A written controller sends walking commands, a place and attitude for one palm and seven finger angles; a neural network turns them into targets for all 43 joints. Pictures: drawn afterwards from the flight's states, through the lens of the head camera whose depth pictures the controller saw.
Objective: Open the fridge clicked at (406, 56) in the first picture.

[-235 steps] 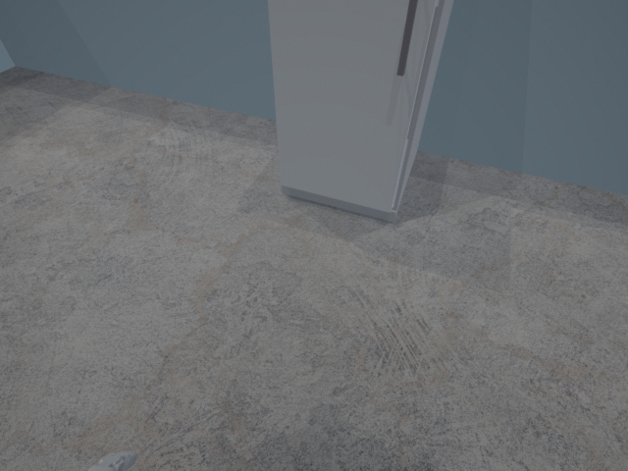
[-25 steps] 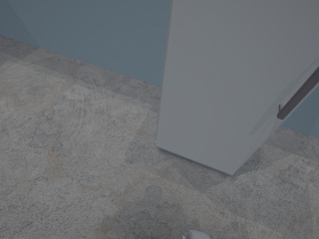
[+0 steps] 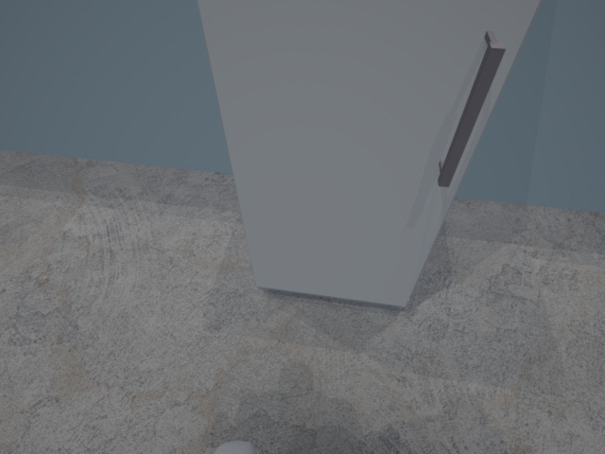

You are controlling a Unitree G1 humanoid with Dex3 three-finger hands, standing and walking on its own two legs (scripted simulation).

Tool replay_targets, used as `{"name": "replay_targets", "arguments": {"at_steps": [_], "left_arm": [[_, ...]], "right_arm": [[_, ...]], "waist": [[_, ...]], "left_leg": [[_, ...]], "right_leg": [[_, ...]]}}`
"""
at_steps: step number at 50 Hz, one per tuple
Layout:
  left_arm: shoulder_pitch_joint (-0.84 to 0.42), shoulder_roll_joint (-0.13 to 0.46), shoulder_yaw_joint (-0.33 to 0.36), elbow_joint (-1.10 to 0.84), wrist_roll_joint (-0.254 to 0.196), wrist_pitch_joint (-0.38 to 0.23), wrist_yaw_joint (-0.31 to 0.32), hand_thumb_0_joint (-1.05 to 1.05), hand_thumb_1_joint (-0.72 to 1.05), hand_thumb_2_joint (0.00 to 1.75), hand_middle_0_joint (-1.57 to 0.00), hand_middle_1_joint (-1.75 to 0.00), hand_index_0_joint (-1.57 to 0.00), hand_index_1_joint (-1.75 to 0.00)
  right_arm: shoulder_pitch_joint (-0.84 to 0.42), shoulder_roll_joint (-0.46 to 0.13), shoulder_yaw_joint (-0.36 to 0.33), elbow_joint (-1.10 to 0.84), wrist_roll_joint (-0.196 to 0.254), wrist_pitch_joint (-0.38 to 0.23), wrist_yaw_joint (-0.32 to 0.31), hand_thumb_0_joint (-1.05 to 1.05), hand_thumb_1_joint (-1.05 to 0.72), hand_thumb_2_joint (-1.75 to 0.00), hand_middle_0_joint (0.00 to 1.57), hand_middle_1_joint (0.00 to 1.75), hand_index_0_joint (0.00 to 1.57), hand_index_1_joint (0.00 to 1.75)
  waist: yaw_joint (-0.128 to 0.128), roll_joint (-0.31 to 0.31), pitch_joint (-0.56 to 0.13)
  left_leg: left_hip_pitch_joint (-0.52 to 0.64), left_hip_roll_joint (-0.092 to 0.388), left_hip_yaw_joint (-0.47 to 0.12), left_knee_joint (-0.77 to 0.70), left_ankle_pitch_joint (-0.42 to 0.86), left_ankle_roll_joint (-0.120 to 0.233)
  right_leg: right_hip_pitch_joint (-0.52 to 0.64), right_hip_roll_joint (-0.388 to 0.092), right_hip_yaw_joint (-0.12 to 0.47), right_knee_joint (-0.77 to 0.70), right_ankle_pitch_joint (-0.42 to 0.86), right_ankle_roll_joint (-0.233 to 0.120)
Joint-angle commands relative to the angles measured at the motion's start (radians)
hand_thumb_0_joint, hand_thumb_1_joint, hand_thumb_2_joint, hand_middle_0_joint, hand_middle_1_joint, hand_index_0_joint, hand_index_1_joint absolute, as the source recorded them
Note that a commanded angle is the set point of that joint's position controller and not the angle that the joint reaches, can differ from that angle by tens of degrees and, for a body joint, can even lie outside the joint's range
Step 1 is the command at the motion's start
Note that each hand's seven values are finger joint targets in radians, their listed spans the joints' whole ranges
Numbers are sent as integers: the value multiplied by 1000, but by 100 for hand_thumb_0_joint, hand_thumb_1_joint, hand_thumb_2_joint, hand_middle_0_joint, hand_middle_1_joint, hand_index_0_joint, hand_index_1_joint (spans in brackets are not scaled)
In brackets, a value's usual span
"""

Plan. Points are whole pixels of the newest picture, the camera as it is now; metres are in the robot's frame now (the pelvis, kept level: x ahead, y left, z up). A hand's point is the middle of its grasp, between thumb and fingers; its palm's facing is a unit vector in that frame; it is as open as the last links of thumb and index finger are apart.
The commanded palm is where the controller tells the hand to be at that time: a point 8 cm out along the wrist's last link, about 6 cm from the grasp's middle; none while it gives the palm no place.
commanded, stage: turn to face it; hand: right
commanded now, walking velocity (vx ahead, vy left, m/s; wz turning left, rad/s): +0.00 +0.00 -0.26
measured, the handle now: (464, 118) +0.66 -0.25 +0.09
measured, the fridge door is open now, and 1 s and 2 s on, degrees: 0 0 0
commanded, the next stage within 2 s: take the last steps up to it in 0.04 s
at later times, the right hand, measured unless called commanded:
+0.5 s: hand out of the picture -0.04 -0.14 -0.15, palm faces +0.23 +0.94 -0.25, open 7.3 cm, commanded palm none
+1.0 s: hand out of the picture +0.09 -0.27 -0.18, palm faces +0.19 +0.97 -0.16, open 7.4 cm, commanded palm none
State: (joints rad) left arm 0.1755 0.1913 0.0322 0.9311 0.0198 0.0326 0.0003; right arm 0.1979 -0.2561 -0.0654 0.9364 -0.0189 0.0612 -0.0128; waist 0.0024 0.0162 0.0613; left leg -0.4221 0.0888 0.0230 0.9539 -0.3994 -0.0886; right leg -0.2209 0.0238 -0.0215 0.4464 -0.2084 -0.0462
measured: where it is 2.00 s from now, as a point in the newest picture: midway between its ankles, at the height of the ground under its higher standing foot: outside the picture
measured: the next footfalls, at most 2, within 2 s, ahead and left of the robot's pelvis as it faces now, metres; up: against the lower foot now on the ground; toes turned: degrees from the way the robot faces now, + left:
left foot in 0.16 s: +0.03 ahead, +0.13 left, +0.00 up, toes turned +1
right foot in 0.76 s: +0.12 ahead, -0.16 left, +0.00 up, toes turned -17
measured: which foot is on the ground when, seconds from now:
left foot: up 0.00-0.14, down 0.16-0.76, up 0.78-1.00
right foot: down 0.00-0.16, up 0.18-0.74, down 0.76-1.00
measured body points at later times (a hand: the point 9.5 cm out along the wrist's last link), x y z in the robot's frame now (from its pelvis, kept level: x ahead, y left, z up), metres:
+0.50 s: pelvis +0.01 +0.04 +0.01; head +0.01 +0.08 +0.46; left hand +0.06 +0.29 -0.16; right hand -0.05 -0.19 -0.13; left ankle -0.01 +0.13 -0.74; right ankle -0.01 -0.14 -0.66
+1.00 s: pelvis +0.11 -0.09 +0.00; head +0.11 -0.12 +0.45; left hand +0.20 +0.14 -0.13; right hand +0.08 -0.33 -0.16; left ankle +0.14 +0.04 -0.66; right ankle +0.08 -0.15 -0.74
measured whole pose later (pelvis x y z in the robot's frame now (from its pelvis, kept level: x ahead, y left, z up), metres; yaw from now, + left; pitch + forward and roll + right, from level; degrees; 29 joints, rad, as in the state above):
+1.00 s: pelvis +0.11 -0.09 +0.00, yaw -7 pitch -1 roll +0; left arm 0.24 0.15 0.05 1.02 0.01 -0.08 0.03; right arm 0.29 -0.19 -0.06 1.08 -0.03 -0.01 0.00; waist -0.01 0.05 0.02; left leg -0.51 0.10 0.07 1.09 -0.27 -0.02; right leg -0.10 0.02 -0.18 0.35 -0.24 -0.08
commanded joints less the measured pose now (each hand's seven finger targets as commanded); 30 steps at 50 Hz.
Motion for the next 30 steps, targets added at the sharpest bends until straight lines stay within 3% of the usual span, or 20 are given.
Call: {"name": "replay_targets", "arguments": {"at_steps": [1,4,6,7,8,9,10,11,12,14,16,20,24,27,30], "left_arm": [[44,199,53,-40,7,-13,13,0,90,90,-20,-30,-20,-30],[35,201,57,-36,5,-12,11,0,90,90,-20,-30,-20,-30],[26,173,54,-31,-6,-13,7,0,90,90,-20,-30,-20,-30],[52,116,46,-28,-16,-16,3,0,90,90,-20,-30,-20,-30],[41,62,32,-52,-15,-14,3,0,90,90,-20,-30,-20,-30],[33,114,51,-51,-4,0,3,0,90,90,-20,-30,-20,-30],[37,127,58,-38,5,14,-3,0,90,90,-20,-30,-20,-30],[40,128,60,-14,10,15,-10,0,90,90,-20,-30,-20,-30],[58,120,61,10,14,12,-17,0,90,90,-20,-30,-20,-30],[86,92,57,30,15,4,-26,0,90,90,-20,-30,-20,-30],[90,85,58,41,14,-2,-30,0,90,90,-20,-30,-20,-30],[47,79,55,41,14,-5,-33,0,90,90,-20,-30,-20,-30],[2,71,47,33,12,-12,-36,0,90,90,-20,-30,-20,-30],[-46,61,40,20,9,-19,-40,0,90,90,-20,-30,-20,-30],[-87,45,31,6,3,-29,-45,0,90,90,-20,-30,-20,-30]], "right_arm": [[-24,-42,-5,-76,6,-25,-9,0,-90,-90,20,30,20,30],[29,-32,-2,-58,13,-36,-15,0,-90,-90,20,30,20,30],[92,-50,-6,-36,12,-54,-20,0,-90,-90,20,30,20,30],[104,-103,-14,-30,1,-68,-27,0,-90,-90,20,30,20,30],[110,-179,-25,-30,-6,-75,-28,0,-90,-90,20,30,20,30],[118,-183,-20,-41,0,-70,-22,0,-90,-90,20,30,20,30],[76,-149,-27,-45,0,-70,-27,0,-90,-90,20,30,20,30],[44,-121,-23,-46,1,-72,-24,0,-90,-90,20,30,20,30],[34,-96,-13,-40,4,-80,-19,0,-90,-90,20,30,20,30],[80,-60,-4,-20,6,-101,-12,0,-90,-90,20,30,20,30],[137,-47,-1,5,4,-113,-12,0,-90,-90,20,30,20,30],[225,-34,2,50,0,-124,-11,0,-90,-90,20,30,20,30],[280,-30,5,88,-6,-134,-9,0,-90,-90,20,30,20,30],[315,-31,7,120,-11,-138,-8,0,-90,-90,20,30,20,30],[315,-45,5,144,-16,-135,-9,0,-90,-90,20,30,20,30]], "waist": [[29,-177,-55],[2,-171,-91],[-33,-89,-122],[-30,64,-145],[-37,288,-110],[-52,201,-102],[-36,229,-55],[-22,183,9],[-7,125,39],[-9,102,44],[-20,121,39],[-47,116,52],[-55,130,62],[-63,127,72],[-65,155,87]], "left_leg": [[22,-23,11,-144,-42,14],[135,-53,22,-307,22,28],[316,-32,12,-565,212,32],[422,118,-136,-658,254,71],[421,326,-348,-703,338,171],[297,376,-351,-735,211,232],[247,333,-336,-786,-7,229],[218,291,-320,-816,-118,210],[220,250,-249,-811,-99,181],[260,202,-153,-796,0,153],[309,202,-121,-803,30,150],[359,218,-127,-828,6,163],[380,240,-122,-842,21,186],[381,248,-115,-847,33,205],[331,254,-85,-837,50,211]], "right_leg": [[48,-262,272,-144,238,-135],[26,-244,288,-93,296,-121],[-62,-184,248,-2,218,-55],[-166,-101,152,130,43,12],[-300,18,41,297,-296,70],[-274,-10,86,450,-365,66],[-309,-34,101,553,-315,61],[-343,-46,91,623,-241,62],[-361,-58,76,662,-164,68],[-382,-66,54,685,-71,81],[-404,-82,43,682,-26,91],[-442,-105,30,640,8,100],[-457,-133,18,565,18,99],[-439,-137,-6,467,-3,90],[-351,-130,-41,335,-46,73]]}}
